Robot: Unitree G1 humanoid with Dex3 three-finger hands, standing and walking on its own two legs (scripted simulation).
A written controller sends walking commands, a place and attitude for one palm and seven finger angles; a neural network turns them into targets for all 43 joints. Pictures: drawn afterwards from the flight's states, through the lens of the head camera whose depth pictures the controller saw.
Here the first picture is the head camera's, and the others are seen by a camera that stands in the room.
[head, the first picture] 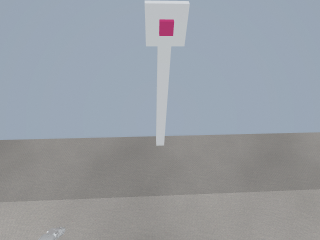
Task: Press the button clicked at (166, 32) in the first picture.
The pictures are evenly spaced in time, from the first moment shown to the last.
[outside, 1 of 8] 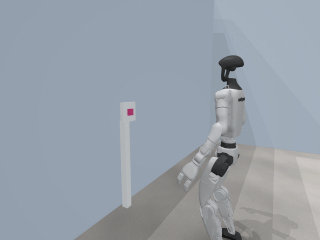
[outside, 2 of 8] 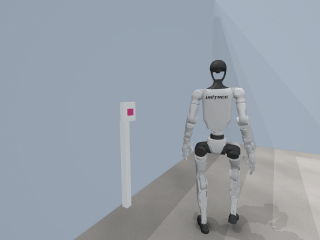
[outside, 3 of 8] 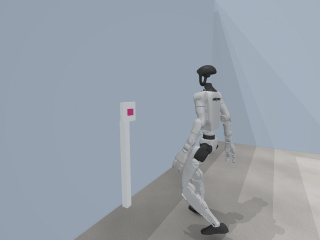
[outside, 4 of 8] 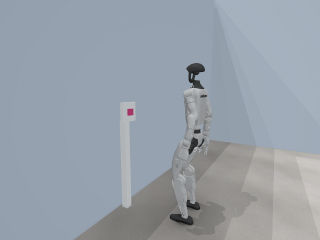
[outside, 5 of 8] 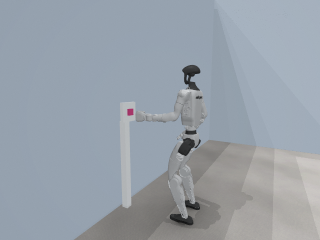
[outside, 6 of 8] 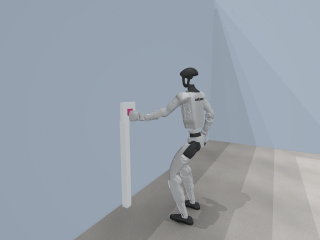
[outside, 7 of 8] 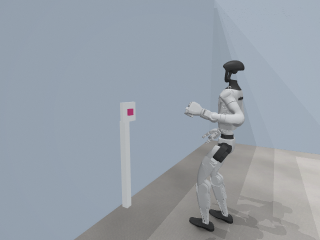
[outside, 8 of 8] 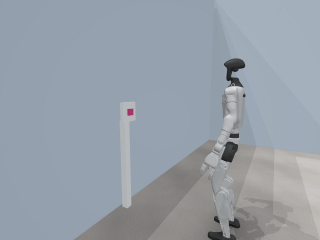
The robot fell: no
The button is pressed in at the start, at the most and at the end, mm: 0 13 0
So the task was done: yes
